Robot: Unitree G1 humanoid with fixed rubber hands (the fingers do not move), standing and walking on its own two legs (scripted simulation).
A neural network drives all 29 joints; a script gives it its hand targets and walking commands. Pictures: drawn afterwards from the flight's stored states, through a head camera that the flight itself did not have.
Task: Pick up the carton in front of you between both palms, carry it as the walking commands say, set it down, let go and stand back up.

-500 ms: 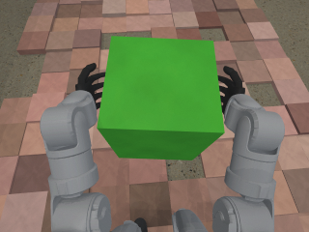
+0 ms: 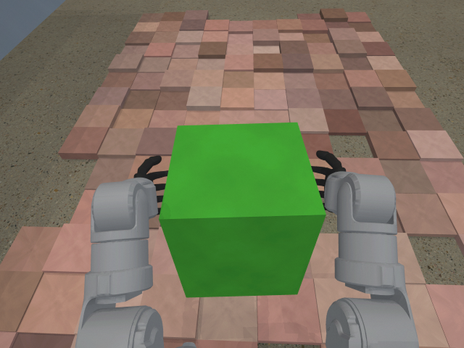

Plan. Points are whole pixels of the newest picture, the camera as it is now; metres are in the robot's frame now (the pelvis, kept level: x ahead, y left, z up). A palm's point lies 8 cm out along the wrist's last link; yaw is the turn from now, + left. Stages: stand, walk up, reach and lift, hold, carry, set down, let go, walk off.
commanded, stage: carry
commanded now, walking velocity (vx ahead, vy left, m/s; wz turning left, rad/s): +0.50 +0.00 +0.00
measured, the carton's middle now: (239, 213) +0.37 +0.01 +0.03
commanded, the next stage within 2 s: none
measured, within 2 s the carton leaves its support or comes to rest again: neither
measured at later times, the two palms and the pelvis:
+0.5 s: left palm (177, 93) +0.66 +0.16 +0.08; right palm (307, 99) +0.64 -0.14 +0.09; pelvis +0.29 +0.04 -0.01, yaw -1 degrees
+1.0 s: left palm (188, 24) +0.93 +0.17 +0.13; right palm (294, 18) +0.96 -0.13 +0.13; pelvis +0.58 -0.01 +0.01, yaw +1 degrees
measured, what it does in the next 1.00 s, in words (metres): walks ahead: left foot, then right foot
